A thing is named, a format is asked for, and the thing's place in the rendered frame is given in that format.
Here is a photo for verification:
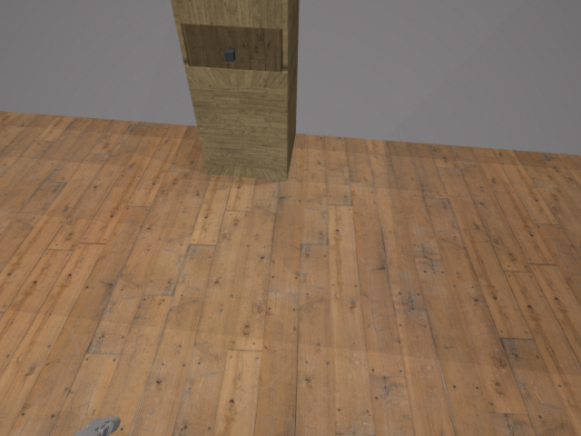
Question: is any handle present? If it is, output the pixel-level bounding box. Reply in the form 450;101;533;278
224;48;235;62

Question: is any robot left hand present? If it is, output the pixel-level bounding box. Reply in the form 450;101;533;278
74;416;121;436

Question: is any cabinet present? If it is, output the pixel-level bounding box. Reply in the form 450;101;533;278
171;0;300;181

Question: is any drawer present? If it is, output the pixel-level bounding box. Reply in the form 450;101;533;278
182;24;283;72

